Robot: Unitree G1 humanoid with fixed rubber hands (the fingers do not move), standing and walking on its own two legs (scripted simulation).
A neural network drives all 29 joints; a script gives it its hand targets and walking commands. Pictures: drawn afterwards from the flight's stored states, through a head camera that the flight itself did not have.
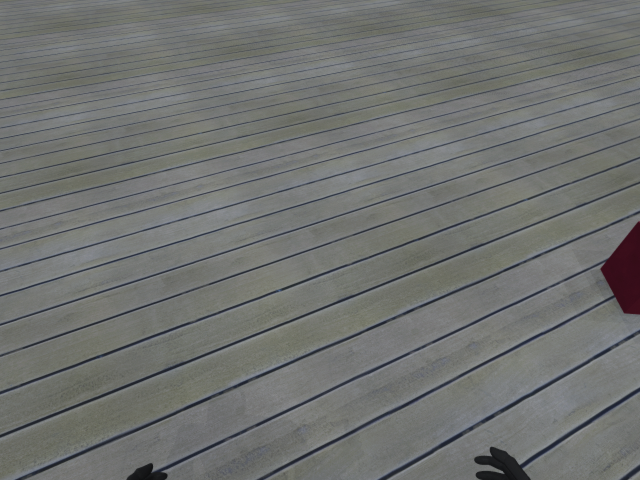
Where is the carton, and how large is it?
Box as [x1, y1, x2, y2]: [601, 221, 639, 314]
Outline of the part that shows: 638,221 601,267 601,270 623,311 626,313 639,314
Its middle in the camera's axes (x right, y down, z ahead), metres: +1.24 +0.10 +1.43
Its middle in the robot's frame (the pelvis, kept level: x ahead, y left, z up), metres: +0.93 -1.26 -0.62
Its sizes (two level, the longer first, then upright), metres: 0.218 0.187 0.267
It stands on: the floor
